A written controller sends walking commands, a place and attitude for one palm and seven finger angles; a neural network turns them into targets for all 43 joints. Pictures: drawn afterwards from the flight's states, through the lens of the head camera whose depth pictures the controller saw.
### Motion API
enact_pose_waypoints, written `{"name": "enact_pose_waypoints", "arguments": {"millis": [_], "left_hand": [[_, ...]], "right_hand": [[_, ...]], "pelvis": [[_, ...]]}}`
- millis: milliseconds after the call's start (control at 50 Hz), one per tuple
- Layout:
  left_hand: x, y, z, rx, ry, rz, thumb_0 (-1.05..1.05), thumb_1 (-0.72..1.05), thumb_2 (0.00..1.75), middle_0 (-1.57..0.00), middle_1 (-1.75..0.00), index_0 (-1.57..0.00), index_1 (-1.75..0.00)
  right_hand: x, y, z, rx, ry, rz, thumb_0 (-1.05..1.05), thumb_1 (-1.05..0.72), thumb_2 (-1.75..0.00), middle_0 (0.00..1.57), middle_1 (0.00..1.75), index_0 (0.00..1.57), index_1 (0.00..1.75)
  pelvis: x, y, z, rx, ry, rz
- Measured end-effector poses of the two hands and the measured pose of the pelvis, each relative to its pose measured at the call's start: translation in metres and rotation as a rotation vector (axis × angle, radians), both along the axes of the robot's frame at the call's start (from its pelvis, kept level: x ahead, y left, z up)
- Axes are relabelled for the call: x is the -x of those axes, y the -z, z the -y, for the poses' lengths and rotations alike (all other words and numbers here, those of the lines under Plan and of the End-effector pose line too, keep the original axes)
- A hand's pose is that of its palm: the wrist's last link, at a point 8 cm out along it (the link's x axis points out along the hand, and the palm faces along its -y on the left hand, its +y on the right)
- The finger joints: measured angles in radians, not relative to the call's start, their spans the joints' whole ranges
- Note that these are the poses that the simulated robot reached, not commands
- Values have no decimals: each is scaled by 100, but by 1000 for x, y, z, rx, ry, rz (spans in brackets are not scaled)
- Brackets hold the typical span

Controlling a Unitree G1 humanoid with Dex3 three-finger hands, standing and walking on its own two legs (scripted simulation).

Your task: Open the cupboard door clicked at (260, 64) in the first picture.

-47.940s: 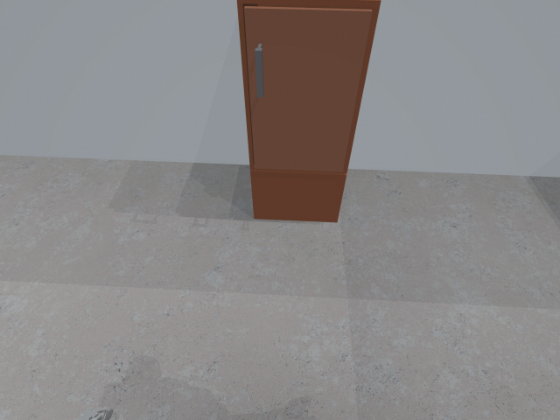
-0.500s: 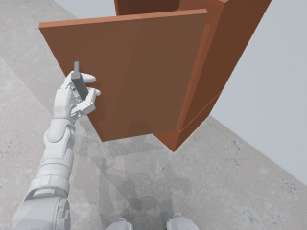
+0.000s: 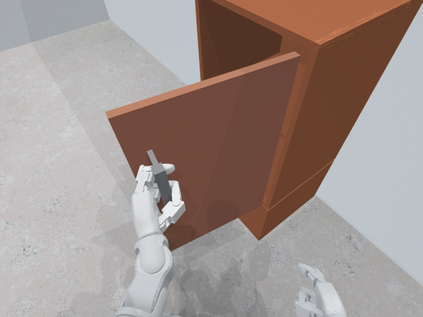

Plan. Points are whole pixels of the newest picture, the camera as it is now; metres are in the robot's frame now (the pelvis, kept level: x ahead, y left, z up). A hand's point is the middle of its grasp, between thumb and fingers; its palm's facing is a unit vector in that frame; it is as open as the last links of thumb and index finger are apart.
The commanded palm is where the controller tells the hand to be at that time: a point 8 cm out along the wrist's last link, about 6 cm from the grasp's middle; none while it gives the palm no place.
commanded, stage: pull the door open along its arc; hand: left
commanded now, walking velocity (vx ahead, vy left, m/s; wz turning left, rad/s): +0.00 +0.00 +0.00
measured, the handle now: (161, 183) +0.36 +0.12 +0.05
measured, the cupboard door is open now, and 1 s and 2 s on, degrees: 80 90 93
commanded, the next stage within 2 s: open thumb and fingers to let go in 0.18 s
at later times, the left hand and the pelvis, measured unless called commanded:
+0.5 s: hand (195, 221) +0.28 +0.05 +0.05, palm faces +0.29 -0.96 -0.01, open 6.6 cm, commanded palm +0.24 +0.09 +0.05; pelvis -0.01 -0.02 +0.00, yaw +2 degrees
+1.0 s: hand (194, 223) +0.28 +0.05 +0.05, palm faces +0.25 -0.97 -0.02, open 14.6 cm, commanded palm +0.23 +0.08 +0.05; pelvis -0.02 +0.00 -0.01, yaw +1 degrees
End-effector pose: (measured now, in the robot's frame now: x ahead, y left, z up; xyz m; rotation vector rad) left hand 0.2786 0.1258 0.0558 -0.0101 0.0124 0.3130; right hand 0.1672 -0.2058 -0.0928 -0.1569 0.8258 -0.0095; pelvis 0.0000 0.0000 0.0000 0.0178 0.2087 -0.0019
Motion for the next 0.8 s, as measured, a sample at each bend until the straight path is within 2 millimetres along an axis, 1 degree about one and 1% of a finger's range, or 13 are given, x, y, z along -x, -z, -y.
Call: {"name": "enact_pose_waypoints", "arguments": {"millis": [160, 260, 300, 360, 440, 500, 560, 680, 740, 800], "left_hand": [[26, -1, 22, 21, 18, -21, 2, 70, 75, -32, -131, -35, -133], [37, -2, 34, -2, 55, -20, 2, 70, 75, -32, -132, -35, -134], [38, -1, 36, -9, 54, -16, 1, 70, 76, -32, -132, -35, -134], [35, 2, 37, -17, 42, -16, 1, 71, 78, -34, -133, -35, -134], [32, 5, 35, -14, 23, -26, 0, 65, 78, -36, -132, -37, -133], [34, 4, 34, -15, 21, -27, 0, 56, 75, -36, -131, -38, -132], [36, 4, 31, -14, 13, -22, 1, 42, 69, -36, -130, -37, -130], [37, 4, 30, -18, 22, -9, 1, 7, 55, -34, -126, -35, -126], [36, 4, 30, -19, 29, -6, 1, -12, 47, -33, -124, -33, -124], [36, 4, 30, -20, 36, -5, 0, -27, 40, -31, -121, -32, -121]], "right_hand": [[19, 5, 21, 11, 15, -36, 1, -91, -90, 21, 30, 20, 30], [24, 6, 32, 20, 27, -29, 1, -91, -90, 20, 30, 20, 30], [24, 7, 34, 24, 26, -20, 1, -91, -90, 20, 30, 19, 30], [22, 10, 34, 31, 18, -11, 1, -91, -90, 20, 30, 19, 30], [18, 12, 31, 23, 10, 2, 2, -91, -90, 20, 30, 19, 30], [15, 11, 26, 11, 3, 18, 2, -91, -90, 20, 30, 19, 30], [13, 10, 21, 4, -10, 31, 1, -91, -90, 20, 30, 19, 30], [13, 9, 13, -2, -25, 46, 1, -91, -90, 20, 30, 20, 30], [15, 10, 10, 0, -25, 48, 1, -91, -90, 20, 30, 20, 30], [18, 10, 8, 2, -22, 45, 1, -91, -90, 20, 30, 20, 30]], "pelvis": [[-1, -3, 10, -10, -8, 11], [0, -2, 15, -12, -14, 10], [1, -1, 16, -11, -18, 9], [4, 2, 16, -11, -23, 6], [7, 4, 16, -14, -23, 3], [8, 3, 16, -14, -24, 5], [10, 4, 15, -13, -27, 7], [14, 6, 11, -7, -30, 9], [16, 7, 8, -4, -29, 9], [18, 7, 5, -2, -27, 11]]}}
